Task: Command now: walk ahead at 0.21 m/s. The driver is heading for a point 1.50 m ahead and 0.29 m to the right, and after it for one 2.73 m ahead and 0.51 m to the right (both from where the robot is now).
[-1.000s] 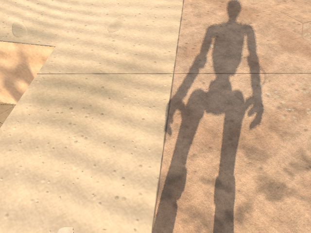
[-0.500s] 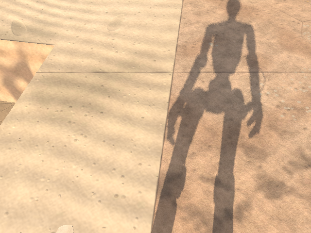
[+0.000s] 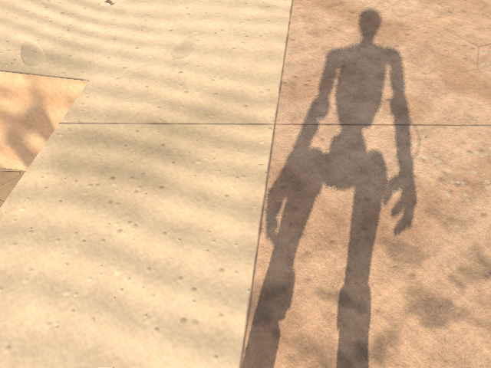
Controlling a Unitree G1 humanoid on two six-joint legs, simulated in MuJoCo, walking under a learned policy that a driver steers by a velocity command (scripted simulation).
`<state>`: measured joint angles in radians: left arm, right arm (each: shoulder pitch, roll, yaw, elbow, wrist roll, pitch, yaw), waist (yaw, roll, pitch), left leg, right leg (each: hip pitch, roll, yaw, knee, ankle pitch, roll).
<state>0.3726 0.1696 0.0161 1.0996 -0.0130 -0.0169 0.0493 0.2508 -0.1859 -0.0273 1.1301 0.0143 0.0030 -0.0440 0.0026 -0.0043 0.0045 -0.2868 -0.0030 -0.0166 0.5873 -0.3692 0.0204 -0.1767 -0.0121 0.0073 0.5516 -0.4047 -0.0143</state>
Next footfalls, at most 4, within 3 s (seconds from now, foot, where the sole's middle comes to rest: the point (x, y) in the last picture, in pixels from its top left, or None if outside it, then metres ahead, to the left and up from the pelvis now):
0.60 right None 0.41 -0.14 -0.77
1.16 left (280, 286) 0.78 -0.07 -0.77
1.66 right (343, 258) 0.88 -0.28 -0.77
2.06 left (267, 256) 0.88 -0.04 -0.77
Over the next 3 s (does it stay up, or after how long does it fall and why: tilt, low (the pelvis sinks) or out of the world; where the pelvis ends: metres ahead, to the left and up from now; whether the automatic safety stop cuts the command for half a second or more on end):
stays up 1.32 -0.24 0.00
